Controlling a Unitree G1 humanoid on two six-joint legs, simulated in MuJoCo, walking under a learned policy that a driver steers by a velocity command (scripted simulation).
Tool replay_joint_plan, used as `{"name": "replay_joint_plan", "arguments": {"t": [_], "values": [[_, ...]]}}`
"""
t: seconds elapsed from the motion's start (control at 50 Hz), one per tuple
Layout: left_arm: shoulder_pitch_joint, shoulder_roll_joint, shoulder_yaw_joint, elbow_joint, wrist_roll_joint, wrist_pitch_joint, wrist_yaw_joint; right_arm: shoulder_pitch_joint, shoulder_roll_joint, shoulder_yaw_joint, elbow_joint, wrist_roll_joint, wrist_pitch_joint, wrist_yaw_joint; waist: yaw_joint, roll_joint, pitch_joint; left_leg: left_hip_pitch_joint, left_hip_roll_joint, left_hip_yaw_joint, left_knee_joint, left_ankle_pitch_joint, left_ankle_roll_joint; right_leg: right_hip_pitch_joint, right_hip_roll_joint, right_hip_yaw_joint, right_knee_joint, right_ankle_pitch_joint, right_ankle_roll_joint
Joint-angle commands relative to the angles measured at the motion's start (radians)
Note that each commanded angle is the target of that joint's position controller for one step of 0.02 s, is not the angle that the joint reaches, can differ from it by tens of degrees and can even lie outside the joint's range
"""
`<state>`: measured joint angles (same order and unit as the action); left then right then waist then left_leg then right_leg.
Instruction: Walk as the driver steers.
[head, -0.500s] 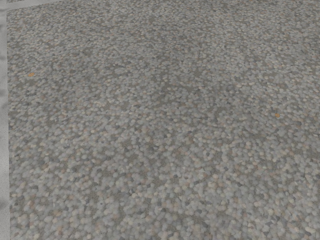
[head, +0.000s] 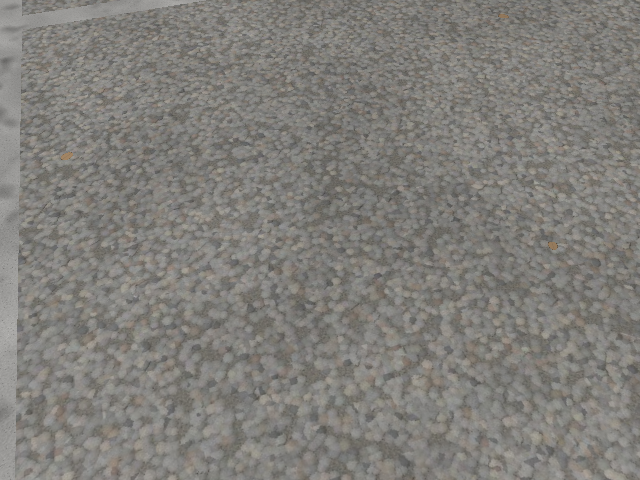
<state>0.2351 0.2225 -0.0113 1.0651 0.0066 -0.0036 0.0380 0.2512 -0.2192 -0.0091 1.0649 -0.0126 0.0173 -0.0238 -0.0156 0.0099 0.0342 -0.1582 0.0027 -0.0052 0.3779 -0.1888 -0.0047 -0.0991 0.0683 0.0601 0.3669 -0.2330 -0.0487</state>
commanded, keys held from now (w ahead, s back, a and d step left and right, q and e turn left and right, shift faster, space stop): no key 0.62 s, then w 0.38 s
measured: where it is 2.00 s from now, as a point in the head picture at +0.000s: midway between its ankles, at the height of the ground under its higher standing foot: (306, 449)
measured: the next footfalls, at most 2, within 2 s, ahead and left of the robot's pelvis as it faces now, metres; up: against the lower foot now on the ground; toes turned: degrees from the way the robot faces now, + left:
right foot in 1.36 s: +0.44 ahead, -0.01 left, +0.00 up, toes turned -3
left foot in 1.92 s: +0.76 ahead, +0.14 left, +0.00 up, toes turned +6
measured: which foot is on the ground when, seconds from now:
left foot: down 0.00-1.00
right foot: down 0.00-0.92, up 0.94-1.00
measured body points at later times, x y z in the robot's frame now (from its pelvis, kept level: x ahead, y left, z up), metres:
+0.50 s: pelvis +0.01 +0.00 +0.00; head +0.01 +0.00 +0.45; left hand +0.00 +0.23 -0.16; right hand +0.00 -0.22 -0.16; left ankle +0.01 +0.12 -0.75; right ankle -0.02 -0.09 -0.75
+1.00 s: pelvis +0.09 +0.05 -0.01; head +0.09 +0.07 +0.44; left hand +0.04 +0.29 -0.17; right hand +0.07 -0.19 -0.15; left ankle +0.05 +0.12 -0.75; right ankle -0.01 -0.07 -0.69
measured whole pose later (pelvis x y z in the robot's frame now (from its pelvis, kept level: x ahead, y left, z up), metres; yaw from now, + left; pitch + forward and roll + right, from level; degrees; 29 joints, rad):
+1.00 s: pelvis +0.09 +0.05 -0.01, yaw +0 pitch +0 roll +0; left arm 0.40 0.19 0.04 1.12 0.03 -0.04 0.01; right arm 0.37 -0.18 -0.04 1.07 -0.02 -0.07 0.00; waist 0.00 -0.03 0.00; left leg -0.17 -0.05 0.08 0.49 -0.32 0.08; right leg -0.28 0.01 0.02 0.93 -0.41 -0.09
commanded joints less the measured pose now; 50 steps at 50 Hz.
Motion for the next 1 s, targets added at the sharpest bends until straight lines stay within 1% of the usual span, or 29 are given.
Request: {"name": "replay_joint_plan", "arguments": {"t": [0.02, 0.28, 0.62, 0.64, 0.66, 0.68, 0.7, 0.72, 0.74, 0.76, 0.78, 0.8, 0.82, 0.84, 0.86, 0.88, 0.9, 0.92, 0.94, 0.96, 0.98, 1.0], "values": [[0.026, 0.096, 0.014, -0.007, 0.0, -0.008, 0.004, 0.034, -0.089, -0.011, -0.002, 0.0, -0.007, -0.005, -0.001, -0.014, 0.015, 0.037, 0.081, -0.078, -0.036, 0.093, 0.029, -0.087, -0.131, 0.111, -0.08, 0.13, -0.023], [0.081, 0.056, 0.006, 0.055, 0.001, -0.007, 0.009, 0.055, -0.053, 0.001, 0.058, 0.001, -0.009, -0.013, 0.005, -0.007, 0.028, 0.017, 0.081, -0.079, -0.03, 0.095, 0.033, -0.082, -0.126, 0.097, -0.064, 0.149, -0.019], [0.123, 0.015, 0.006, 0.086, 0.001, -0.007, 0.013, 0.089, -0.021, 0.005, 0.089, 0.001, -0.011, -0.02, 0.007, -0.008, 0.039, 0.005, 0.08, -0.081, -0.025, 0.096, 0.038, -0.082, -0.126, 0.087, -0.052, 0.15, -0.015], [0.133, 0.01, 0.005, 0.089, 0.003, -0.007, 0.012, 0.097, -0.014, 0.007, 0.092, 0.0, -0.011, -0.019, 0.009, -0.01, 0.019, 0.013, 0.071, -0.076, -0.03, 0.022, 0.04, -0.076, -0.118, 0.086, -0.065, 0.061, -0.018], [0.137, 0.021, 0.01, 0.089, 0.004, -0.004, 0.012, 0.095, -0.021, 0.003, 0.09, -0.002, -0.009, -0.018, 0.011, -0.016, 0.03, -0.001, 0.051, -0.066, -0.016, -0.078, 0.045, -0.091, -0.107, 0.088, -0.069, -0.06, -0.027], [0.143, 0.042, 0.02, 0.086, 0.004, 0.0, 0.012, 0.093, -0.03, -0.003, 0.083, -0.004, -0.006, -0.016, 0.014, -0.034, 0.043, -0.028, 0.022, -0.046, 0.024, -0.215, 0.057, -0.113, -0.097, 0.1, -0.066, -0.228, -0.047], [0.151, 0.059, 0.029, 0.08, 0.007, 0.006, 0.009, 0.085, -0.032, -0.007, 0.071, -0.009, -0.003, -0.012, 0.02, -0.055, 0.074, -0.084, 0.0, -0.036, 0.063, -0.34, 0.07, -0.142, -0.105, 0.132, -0.073, -0.396, -0.073], [0.175, 0.064, 0.036, 0.077, 0.008, 0.009, 0.006, 0.065, -0.027, -0.008, 0.055, -0.014, -0.003, -0.007, 0.035, -0.068, 0.121, -0.167, -0.014, -0.031, 0.107, -0.407, 0.077, -0.154, -0.131, 0.185, -0.097, -0.518, -0.101], [0.211, 0.072, 0.042, 0.08, 0.007, 0.008, 0.006, 0.04, -0.004, -0.004, 0.034, -0.019, -0.008, -0.001, 0.053, -0.107, 0.153, -0.242, -0.033, -0.006, 0.179, -0.395, 0.076, -0.137, -0.183, 0.268, -0.139, -0.597, -0.133], [0.246, 0.087, 0.051, 0.087, 0.008, 0.005, 0.006, 0.02, 0.023, 0.002, 0.015, -0.026, -0.018, 0.004, 0.065, -0.156, 0.167, -0.301, -0.041, 0.042, 0.269, -0.319, 0.071, -0.101, -0.255, 0.367, -0.19, -0.636, -0.172], [0.253, 0.091, 0.058, 0.087, 0.011, 0.0, 0.005, -0.004, 0.022, 0.002, -0.006, -0.033, -0.03, 0.008, 0.071, -0.165, 0.185, -0.333, -0.014, 0.055, 0.328, -0.255, 0.071, -0.098, -0.312, 0.43, -0.218, -0.602, -0.204], [0.247, 0.094, 0.063, 0.08, 0.015, -0.007, 0.003, -0.021, 0.007, -0.004, -0.024, -0.03, -0.043, 0.013, 0.069, -0.149, 0.181, -0.353, 0.005, 0.044, 0.359, -0.252, 0.075, -0.09, -0.33, 0.444, -0.228, -0.541, -0.218], [0.237, 0.099, 0.067, 0.073, 0.019, -0.015, 0.0, -0.024, -0.007, -0.009, -0.037, -0.026, -0.055, 0.019, 0.06, -0.135, 0.169, -0.357, 0.015, 0.036, 0.362, -0.27, 0.079, -0.074, -0.332, 0.429, -0.22, -0.48, -0.219], [0.22, 0.105, 0.072, 0.066, 0.018, -0.022, -0.002, -0.007, -0.007, -0.012, -0.046, -0.02, -0.065, 0.025, 0.041, -0.135, 0.163, -0.323, 0.023, 0.038, 0.313, -0.269, 0.086, -0.084, -0.325, 0.398, -0.198, -0.43, -0.213], [0.189, 0.098, 0.073, 0.056, 0.011, -0.028, -0.003, 0.033, 0.0, -0.014, -0.04, -0.012, -0.075, 0.028, 0.01, -0.128, 0.156, -0.224, 0.013, 0.056, 0.229, -0.222, 0.091, -0.132, -0.295, 0.341, -0.17, -0.374, -0.191], [0.138, 0.088, 0.073, 0.04, 0.002, -0.032, -0.005, 0.123, 0.015, -0.017, -0.012, -0.002, -0.082, 0.028, -0.042, -0.11, 0.14, -0.042, -0.018, 0.084, 0.118, -0.151, 0.094, -0.231, -0.245, 0.265, -0.119, -0.325, -0.159], [0.102, 0.071, 0.07, 0.022, 0.003, -0.038, -0.007, 0.239, 0.006, -0.027, 0.031, 0.002, -0.086, 0.024, -0.088, -0.062, 0.114, 0.158, -0.036, 0.067, 0.049, -0.122, 0.091, -0.345, -0.186, 0.194, -0.024, -0.268, -0.128], [0.072, 0.016, 0.054, -0.004, 0.007, -0.053, -0.014, 0.363, -0.064, -0.049, 0.056, -0.012, -0.095, 0.014, -0.138, 0.119, 0.072, 0.315, 0.13, -0.185, -0.1, -0.261, 0.111, -0.464, -0.081, 0.046, 0.256, -0.186, -0.084], [0.073, -0.021, 0.045, -0.043, 0.011, -0.064, -0.024, 0.488, -0.176, -0.078, 0.085, -0.003, -0.087, 0.015, -0.149, 0.323, 0.021, 0.39, 0.348, -0.594, -0.251, -0.47, 0.199, -0.626, 0.022, -0.09, 0.536, -0.287, -0.05], [0.051, 0.054, 0.061, -0.047, 0.043, -0.063, -0.032, 0.415, -0.118, -0.066, 0.076, -0.005, -0.075, 0.012, -0.088, 0.156, 0.102, 0.284, 0.377, -0.613, -0.245, -0.502, 0.22, -0.663, -0.052, -0.051, 0.701, -0.275, -0.057], [0.034, 0.03, 0.057, -0.047, 0.043, -0.068, -0.044, 0.315, -0.081, -0.055, 0.036, -0.009, -0.08, 0.018, -0.048, 0.05, 0.152, 0.2, 0.344, -0.53, -0.245, -0.44, 0.212, -0.667, -0.093, -0.029, 0.752, -0.173, -0.06], [0.04, 0.004, 0.051, -0.04, 0.031, -0.076, -0.052, 0.251, -0.068, -0.05, 0.012, -0.011, -0.089, 0.019, -0.019, 0.019, 0.152, 0.162, 0.3, -0.43, -0.255, -0.304, 0.198, -0.637, -0.119, -0.024, 0.752, -0.088, -0.052]]}}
